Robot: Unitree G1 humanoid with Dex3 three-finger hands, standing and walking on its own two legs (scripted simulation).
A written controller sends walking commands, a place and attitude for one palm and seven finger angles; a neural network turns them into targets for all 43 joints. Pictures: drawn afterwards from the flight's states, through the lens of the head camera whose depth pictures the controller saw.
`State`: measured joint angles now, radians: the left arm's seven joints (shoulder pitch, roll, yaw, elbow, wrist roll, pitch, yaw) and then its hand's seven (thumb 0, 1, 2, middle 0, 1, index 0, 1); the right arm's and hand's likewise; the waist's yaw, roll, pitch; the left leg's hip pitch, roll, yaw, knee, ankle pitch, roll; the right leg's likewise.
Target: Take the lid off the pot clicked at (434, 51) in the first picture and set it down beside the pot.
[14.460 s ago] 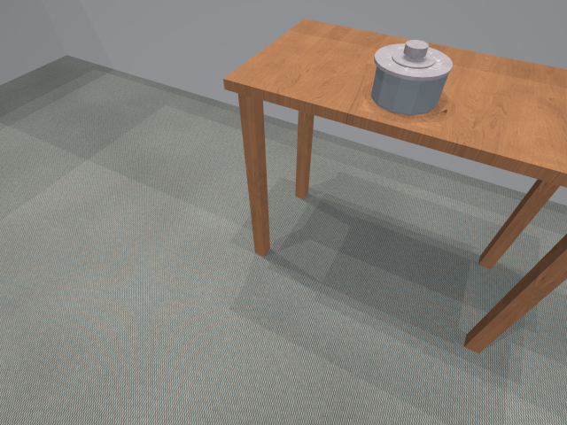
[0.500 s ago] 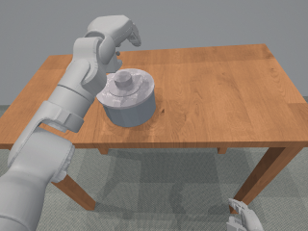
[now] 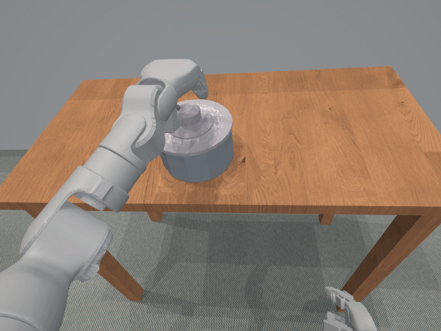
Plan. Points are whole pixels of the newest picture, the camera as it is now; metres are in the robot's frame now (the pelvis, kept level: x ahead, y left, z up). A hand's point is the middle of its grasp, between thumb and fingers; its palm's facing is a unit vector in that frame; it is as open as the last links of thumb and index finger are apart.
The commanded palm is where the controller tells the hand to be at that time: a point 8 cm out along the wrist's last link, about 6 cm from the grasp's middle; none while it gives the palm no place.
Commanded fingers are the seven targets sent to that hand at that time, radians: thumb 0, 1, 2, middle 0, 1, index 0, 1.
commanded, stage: move the open hand above the knob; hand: left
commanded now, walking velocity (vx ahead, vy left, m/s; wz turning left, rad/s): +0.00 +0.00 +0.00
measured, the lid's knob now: (188, 114) +0.48 +0.08 +0.16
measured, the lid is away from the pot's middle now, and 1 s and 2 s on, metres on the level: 0.00 0.00 0.00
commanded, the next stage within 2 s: none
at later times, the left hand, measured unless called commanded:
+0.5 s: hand (174, 74) +0.47 +0.08 +0.25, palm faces -0.07 -0.09 -0.99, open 9.8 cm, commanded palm +0.43 +0.09 +0.29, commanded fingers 0.00 -0.38 1.74 -0.89 -0.08 -0.89 -0.08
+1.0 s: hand (175, 105) +0.44 +0.08 +0.21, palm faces -0.12 +0.01 -0.99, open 9.8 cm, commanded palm +0.42 +0.10 +0.29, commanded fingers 0.00 -0.38 1.74 -0.89 -0.08 -0.89 -0.08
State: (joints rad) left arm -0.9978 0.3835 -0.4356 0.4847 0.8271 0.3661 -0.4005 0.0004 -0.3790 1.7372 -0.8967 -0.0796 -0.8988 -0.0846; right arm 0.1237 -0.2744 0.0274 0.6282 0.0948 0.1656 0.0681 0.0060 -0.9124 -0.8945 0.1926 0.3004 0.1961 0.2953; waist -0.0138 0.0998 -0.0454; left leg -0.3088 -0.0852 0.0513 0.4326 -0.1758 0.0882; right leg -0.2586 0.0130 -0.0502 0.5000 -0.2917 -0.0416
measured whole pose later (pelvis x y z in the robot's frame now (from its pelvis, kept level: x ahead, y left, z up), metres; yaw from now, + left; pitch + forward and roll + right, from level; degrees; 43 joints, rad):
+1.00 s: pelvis +0.00 +0.01 +0.00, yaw +0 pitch +2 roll +0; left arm -1.00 0.39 -0.45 0.43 0.81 0.34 -0.41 0.00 -0.38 1.74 -0.90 -0.08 -0.91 -0.09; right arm 0.10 -0.28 0.03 0.64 0.09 0.13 0.05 0.01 -0.91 -0.89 0.19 0.30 0.20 0.30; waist -0.01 0.10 -0.03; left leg -0.29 -0.09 0.04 0.43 -0.18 0.10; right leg -0.23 0.01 -0.06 0.48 -0.29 -0.03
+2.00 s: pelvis -0.01 +0.00 +0.00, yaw +0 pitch +2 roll +0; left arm -1.05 0.39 -0.44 0.49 0.80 0.33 -0.37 0.00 -0.38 1.74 -0.91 -0.08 -0.91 -0.09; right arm 0.07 -0.27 0.05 0.66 0.09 0.12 0.03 0.01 -0.91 -0.89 0.19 0.30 0.20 0.30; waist -0.01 0.10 -0.03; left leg -0.29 -0.08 0.05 0.43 -0.17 0.09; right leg -0.24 0.02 -0.05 0.49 -0.28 -0.04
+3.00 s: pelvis +0.00 +0.01 +0.00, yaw +0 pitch +3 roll +0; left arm -1.08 0.29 -0.40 0.66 0.80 0.36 -0.34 0.00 -0.38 1.74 -0.87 -0.07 -0.91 -0.09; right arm 0.09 -0.26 0.05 0.66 0.09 0.18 0.06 0.01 -0.91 -0.89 0.19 0.30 0.20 0.30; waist -0.01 0.09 -0.05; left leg -0.31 -0.09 0.06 0.42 -0.17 0.09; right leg -0.26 0.01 -0.04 0.49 -0.28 -0.03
